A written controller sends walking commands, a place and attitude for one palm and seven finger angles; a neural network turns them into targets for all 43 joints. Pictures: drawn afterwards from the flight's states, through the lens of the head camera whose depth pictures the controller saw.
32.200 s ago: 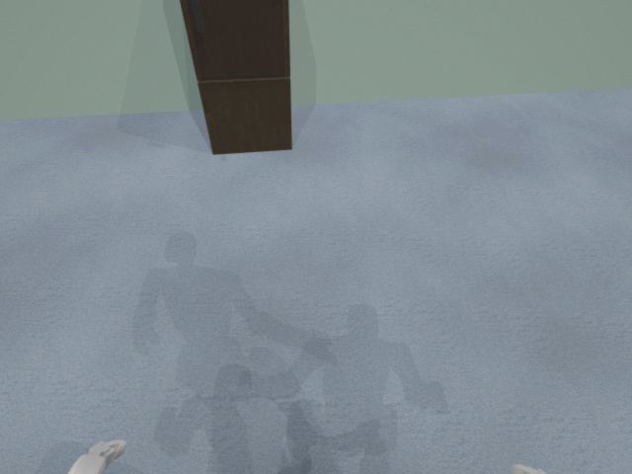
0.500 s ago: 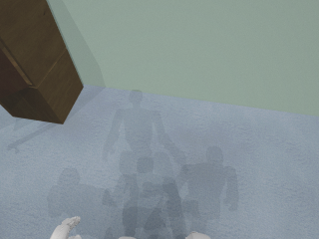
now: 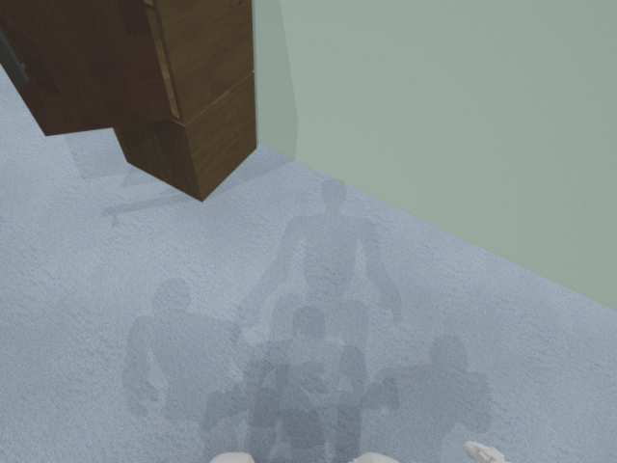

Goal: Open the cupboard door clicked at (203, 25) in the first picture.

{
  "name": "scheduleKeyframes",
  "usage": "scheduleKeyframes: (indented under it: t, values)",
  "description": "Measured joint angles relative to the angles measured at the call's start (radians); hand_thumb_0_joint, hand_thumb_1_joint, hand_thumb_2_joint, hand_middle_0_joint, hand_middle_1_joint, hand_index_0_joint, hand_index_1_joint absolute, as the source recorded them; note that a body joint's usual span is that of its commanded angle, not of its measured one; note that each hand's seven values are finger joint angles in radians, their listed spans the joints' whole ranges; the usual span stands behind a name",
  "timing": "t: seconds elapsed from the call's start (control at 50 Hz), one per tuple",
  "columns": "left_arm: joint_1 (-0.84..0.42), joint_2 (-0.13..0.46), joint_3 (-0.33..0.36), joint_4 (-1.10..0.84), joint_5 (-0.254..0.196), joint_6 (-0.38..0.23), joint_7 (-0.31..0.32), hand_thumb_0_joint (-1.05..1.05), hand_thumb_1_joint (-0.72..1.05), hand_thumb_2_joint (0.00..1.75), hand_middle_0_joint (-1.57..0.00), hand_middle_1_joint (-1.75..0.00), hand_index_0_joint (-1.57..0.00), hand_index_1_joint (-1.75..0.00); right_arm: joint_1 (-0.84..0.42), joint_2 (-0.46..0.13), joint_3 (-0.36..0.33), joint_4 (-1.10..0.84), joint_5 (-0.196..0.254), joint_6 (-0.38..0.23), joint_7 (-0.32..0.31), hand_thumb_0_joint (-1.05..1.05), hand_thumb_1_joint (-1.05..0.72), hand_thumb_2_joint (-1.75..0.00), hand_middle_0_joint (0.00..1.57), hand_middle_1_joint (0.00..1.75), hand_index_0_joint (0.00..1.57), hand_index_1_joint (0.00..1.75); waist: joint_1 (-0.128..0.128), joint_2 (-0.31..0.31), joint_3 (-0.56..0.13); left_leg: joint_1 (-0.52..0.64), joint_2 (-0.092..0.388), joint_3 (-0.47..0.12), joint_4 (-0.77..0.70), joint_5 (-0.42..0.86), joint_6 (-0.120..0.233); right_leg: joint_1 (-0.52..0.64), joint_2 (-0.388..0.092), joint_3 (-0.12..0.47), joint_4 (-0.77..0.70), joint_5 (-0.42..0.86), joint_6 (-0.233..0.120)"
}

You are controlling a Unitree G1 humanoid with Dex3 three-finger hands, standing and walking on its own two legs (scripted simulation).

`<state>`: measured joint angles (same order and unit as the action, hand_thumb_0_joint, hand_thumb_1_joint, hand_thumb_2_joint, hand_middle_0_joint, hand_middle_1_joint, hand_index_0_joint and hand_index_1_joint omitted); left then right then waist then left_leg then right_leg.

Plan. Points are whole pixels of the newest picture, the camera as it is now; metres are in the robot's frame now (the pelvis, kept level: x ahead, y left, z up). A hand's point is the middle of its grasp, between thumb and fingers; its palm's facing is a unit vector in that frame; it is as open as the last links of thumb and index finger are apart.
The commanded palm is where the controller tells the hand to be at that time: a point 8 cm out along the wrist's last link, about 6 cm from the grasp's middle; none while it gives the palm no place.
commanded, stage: turn to face it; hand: left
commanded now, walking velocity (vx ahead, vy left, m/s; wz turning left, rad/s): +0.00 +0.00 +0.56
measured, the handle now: (6, 48) +0.90 +0.77 -0.06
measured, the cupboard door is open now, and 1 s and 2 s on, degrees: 48 48 48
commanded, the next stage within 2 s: take the last steps up to it in 0.52 s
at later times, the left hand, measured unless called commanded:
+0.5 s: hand out of the picture +0.05 +0.15 -0.14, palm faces +0.25 -0.94 -0.24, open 7.4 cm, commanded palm none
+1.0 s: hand out of the picture +0.05 +0.19 -0.15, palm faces +0.42 -0.88 -0.24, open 7.4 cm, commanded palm none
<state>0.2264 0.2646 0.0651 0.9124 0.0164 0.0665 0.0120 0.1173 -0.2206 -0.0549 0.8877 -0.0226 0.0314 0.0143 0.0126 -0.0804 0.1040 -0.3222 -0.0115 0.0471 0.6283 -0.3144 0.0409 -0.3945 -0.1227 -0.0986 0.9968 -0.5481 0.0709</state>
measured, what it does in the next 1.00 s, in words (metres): steps on the spot, turning left: right foot, then left foot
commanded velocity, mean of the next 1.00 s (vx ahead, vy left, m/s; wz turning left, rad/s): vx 0.12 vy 0.06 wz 0.30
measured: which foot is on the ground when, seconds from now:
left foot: down 0.00-0.30, up 0.32-0.64, down 0.66-0.98, up 1.00-1.00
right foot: up 0.00-0.30, down 0.32-0.66, up 0.68-0.96, down 0.98-1.00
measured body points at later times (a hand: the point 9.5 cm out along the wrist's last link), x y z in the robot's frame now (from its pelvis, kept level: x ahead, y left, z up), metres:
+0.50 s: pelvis +0.02 -0.05 +0.02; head +0.06 -0.05 +0.46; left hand +0.03 +0.20 -0.12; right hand +0.15 -0.29 -0.13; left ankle -0.04 +0.07 -0.65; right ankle +0.03 -0.17 -0.73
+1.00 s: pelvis +0.06 -0.03 +0.00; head +0.07 -0.03 +0.45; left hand +0.02 +0.23 -0.13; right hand +0.17 -0.24 -0.16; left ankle -0.01 +0.07 -0.72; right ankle +0.11 -0.14 -0.73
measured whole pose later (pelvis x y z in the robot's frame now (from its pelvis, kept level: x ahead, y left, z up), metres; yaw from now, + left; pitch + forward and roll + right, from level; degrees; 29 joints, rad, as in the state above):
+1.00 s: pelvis +0.06 -0.03 +0.00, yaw +23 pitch -1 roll +1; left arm 0.21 0.22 0.06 0.94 0.03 -0.02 -0.02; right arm 0.28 -0.19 -0.04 1.02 -0.02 0.02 0.00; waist 0.02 0.00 0.04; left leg -0.25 -0.03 -0.02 0.65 -0.42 0.02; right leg -0.28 -0.07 -0.08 0.58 -0.33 0.01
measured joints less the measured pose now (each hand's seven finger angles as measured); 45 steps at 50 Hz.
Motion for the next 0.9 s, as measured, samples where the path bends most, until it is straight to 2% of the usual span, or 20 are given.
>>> scheduleKeyframes:
  t: [0.04, 0.1, 0.2, 0.28, 0.3, 0.32, 0.36, 0.42, 0.46, 0.5, 0.56, 0.62, 0.64, 0.66, 0.68, 0.72, 0.78, 0.84, 0.9]
  values:
    - [-0.020, 0.010, 0.006, 0.003, 0.001, 0.005, -0.001, 0.01, 0.91, 0.90, -0.20, -0.30, -0.20, -0.30, 0.012, 0.009, 0.006, 0.000, -0.002, -0.002, -0.011, 0.01, -0.91, -0.90, 0.20, 0.30, 0.20, 0.30, 0.000, 0.007, -0.006, 0.010, -0.001, -0.027, -0.035, 0.016, -0.008, -0.051, 0.020, 0.037, 0.076, 0.045, 0.008]
    - [-0.047, 0.015, 0.009, -0.012, 0.000, -0.002, -0.005, 0.01, 0.91, 0.90, -0.20, -0.30, -0.20, -0.30, 0.025, 0.015, 0.013, 0.010, -0.002, -0.002, -0.019, 0.01, -0.90, -0.90, 0.20, 0.30, 0.20, 0.30, 0.002, 0.022, -0.006, 0.032, -0.003, -0.062, -0.092, 0.054, -0.013, -0.082, 0.033, 0.073, 0.072, 0.103, 0.013]
    - [-0.080, 0.009, 0.003, -0.038, -0.003, -0.011, -0.007, 0.01, 0.91, 0.90, -0.20, -0.30, -0.20, -0.30, 0.047, 0.019, 0.013, 0.024, -0.005, 0.004, -0.018, 0.01, -0.90, -0.90, 0.21, 0.30, 0.21, 0.30, -0.008, 0.053, -0.013, 0.045, -0.004, -0.116, -0.129, 0.078, -0.028, -0.043, 0.055, 0.095, -0.095, 0.116, 0.012]
    - [-0.091, -0.005, -0.006, -0.051, -0.006, -0.026, -0.006, 0.01, 0.91, 0.90, -0.20, -0.30, -0.20, -0.30, 0.061, 0.014, 0.005, 0.032, -0.003, 0.016, -0.017, 0.01, -0.90, -0.90, 0.21, 0.30, 0.21, 0.30, -0.021, 0.077, -0.021, 0.028, -0.008, -0.157, -0.097, 0.064, -0.053, 0.055, 0.087, 0.083, -0.307, 0.176, 0.003]
    - [-0.086, -0.006, -0.009, -0.057, -0.007, -0.034, -0.006, 0.01, 0.91, 0.90, -0.20, -0.30, -0.20, -0.30, 0.068, 0.013, 0.001, 0.032, 0.000, 0.019, -0.016, 0.01, -0.90, -0.90, 0.21, 0.30, 0.21, 0.30, -0.021, 0.076, -0.027, 0.016, -0.016, -0.164, -0.075, 0.053, -0.061, 0.097, 0.089, 0.079, -0.394, 0.226, -0.002]
    - [-0.081, -0.011, -0.010, -0.060, -0.003, -0.046, -0.004, 0.01, 0.91, 0.90, -0.20, -0.30, -0.20, -0.30, 0.071, 0.009, -0.003, 0.033, 0.006, 0.022, -0.015, 0.01, -0.90, -0.90, 0.21, 0.30, 0.21, 0.30, -0.019, 0.079, -0.031, -0.004, -0.019, -0.164, -0.032, 0.031, -0.062, 0.115, 0.089, 0.076, -0.437, 0.257, -0.027]
    - [-0.075, -0.034, -0.021, -0.055, 0.005, -0.056, 0.000, 0.01, 0.91, 0.90, -0.20, -0.30, -0.20, -0.30, 0.065, -0.009, -0.015, 0.043, 0.009, 0.034, -0.013, 0.01, -0.90, -0.90, 0.21, 0.30, 0.21, 0.30, -0.024, 0.103, -0.024, -0.064, -0.023, -0.152, 0.156, -0.123, -0.066, 0.119, 0.087, 0.050, -0.413, 0.242, -0.062]
    - [-0.046, -0.062, -0.033, -0.048, 0.005, -0.056, 0.003, 0.01, 0.91, 0.90, -0.20, -0.30, -0.20, -0.30, 0.061, -0.025, -0.028, 0.057, 0.005, 0.048, -0.005, 0.01, -0.90, -0.90, 0.20, 0.30, 0.20, 0.30, -0.027, 0.108, -0.024, -0.141, -0.021, -0.104, 0.422, -0.143, -0.077, 0.154, 0.069, 0.019, -0.447, 0.239, -0.073]
    - [-0.027, -0.072, -0.035, -0.038, 0.006, -0.054, 0.004, 0.01, 0.91, 0.90, -0.20, -0.30, -0.20, -0.30, 0.058, -0.025, -0.029, 0.064, 0.005, 0.050, -0.002, 0.01, -0.91, -0.90, 0.20, 0.30, 0.20, 0.30, -0.028, 0.093, -0.023, -0.150, -0.008, -0.073, 0.471, -0.125, -0.089, 0.176, 0.056, 0.005, -0.481, 0.253, -0.071]
    - [-0.010, -0.076, -0.036, -0.026, 0.008, -0.057, 0.005, 0.01, 0.91, 0.90, -0.20, -0.30, -0.20, -0.30, 0.056, -0.020, -0.026, 0.067, 0.007, 0.048, -0.001, 0.01, -0.91, -0.90, 0.20, 0.30, 0.20, 0.30, -0.024, 0.072, -0.021, -0.126, 0.004, -0.047, 0.412, -0.130, -0.098, 0.192, 0.043, -0.007, -0.506, 0.262, -0.071]
    - [0.011, -0.078, -0.036, -0.008, 0.012, -0.062, 0.003, 0.01, 0.90, 0.89, -0.20, -0.30, -0.20, -0.30, 0.045, -0.010, -0.018, 0.073, 0.011, 0.041, -0.002, 0.01, -0.91, -0.90, 0.20, 0.30, 0.20, 0.30, -0.009, 0.046, -0.013, -0.063, 0.011, -0.019, 0.245, -0.147, -0.101, 0.203, 0.026, -0.026, -0.511, 0.259, -0.065]
    - [0.032, -0.071, -0.032, 0.015, 0.010, -0.063, 0.000, 0.01, 0.90, 0.89, -0.20, -0.30, -0.20, -0.30, 0.029, -0.001, -0.007, 0.076, 0.013, 0.026, -0.006, 0.01, -0.91, -0.90, 0.20, 0.30, 0.20, 0.30, 0.003, 0.031, -0.008, 0.017, 0.009, 0.000, 0.040, -0.065, -0.093, 0.195, 0.015, -0.046, -0.471, 0.233, -0.051]
    - [0.041, -0.069, -0.030, 0.023, 0.005, -0.060, -0.001, 0.01, 0.90, 0.89, -0.20, -0.30, -0.20, -0.30, 0.028, -0.001, -0.002, 0.073, 0.012, 0.018, -0.006, 0.01, -0.91, -0.90, 0.20, 0.30, 0.20, 0.30, 0.005, 0.034, -0.011, 0.050, 0.012, 0.001, -0.042, 0.009, -0.085, 0.186, 0.016, -0.054, -0.442, 0.216, -0.044]
    - [0.049, -0.065, -0.028, 0.030, 0.000, -0.054, -0.002, 0.01, 0.90, 0.89, -0.20, -0.30, -0.20, -0.30, 0.028, -0.001, 0.000, 0.071, 0.009, 0.007, -0.007, 0.01, -0.91, -0.90, 0.20, 0.30, 0.20, 0.30, 0.004, 0.039, -0.019, 0.064, 0.015, -0.007, -0.082, 0.048, -0.047, 0.167, 0.017, -0.062, -0.401, 0.194, -0.036]
    - [0.045, -0.054, -0.024, 0.042, -0.004, -0.043, -0.001, 0.01, 0.90, 0.89, -0.20, -0.30, -0.20, -0.30, 0.023, 0.010, 0.003, 0.073, 0.005, 0.000, -0.011, 0.01, -0.91, -0.90, 0.20, 0.30, 0.20, 0.30, 0.008, 0.022, -0.016, 0.054, 0.004, -0.006, -0.061, 0.035, -0.021, 0.143, 0.011, -0.043, -0.337, 0.124, -0.027]
    - [0.040, -0.037, -0.015, 0.059, -0.001, -0.019, -0.002, 0.01, 0.91, 0.89, -0.20, -0.30, -0.20, -0.30, 0.022, 0.029, 0.015, 0.070, -0.005, -0.005, -0.015, 0.01, -0.91, -0.90, 0.20, 0.30, 0.20, 0.30, 0.018, 0.005, -0.017, 0.051, -0.002, -0.004, -0.040, 0.004, -0.003, 0.082, 0.026, 0.005, -0.175, 0.020, -0.027]
    - [0.022, -0.026, -0.006, 0.077, 0.006, -0.010, -0.014, 0.01, 0.91, 0.90, -0.20, -0.30, -0.20, -0.30, 0.046, 0.046, 0.026, 0.065, -0.008, -0.022, -0.025, 0.01, -0.91, -0.90, 0.20, 0.30, 0.20, 0.30, 0.017, 0.017, -0.028, 0.071, -0.001, -0.022, -0.083, 0.016, -0.007, 0.002, 0.049, 0.033, -0.001, 0.036, -0.034]
    - [0.002, -0.028, -0.004, 0.070, 0.006, -0.025, -0.028, 0.01, 0.91, 0.90, -0.20, -0.30, -0.20, -0.30, 0.079, 0.051, 0.033, 0.077, -0.007, -0.035, -0.028, 0.01, -0.90, -0.90, 0.20, 0.30, 0.20, 0.30, 0.013, 0.042, -0.036, 0.101, -0.002, -0.045, -0.142, 0.046, -0.008, -0.025, 0.052, 0.039, -0.007, 0.078, -0.037]
    - [-0.014, -0.038, -0.005, 0.054, 0.005, -0.040, -0.035, 0.01, 0.91, 0.90, -0.20, -0.30, -0.20, -0.30, 0.112, 0.046, 0.030, 0.097, -0.007, -0.035, -0.027, 0.01, -0.91, -0.90, 0.21, 0.30, 0.20, 0.30, 0.007, 0.070, -0.048, 0.124, -0.004, -0.062, -0.168, 0.051, -0.011, 0.003, 0.053, 0.035, -0.144, 0.098, -0.038]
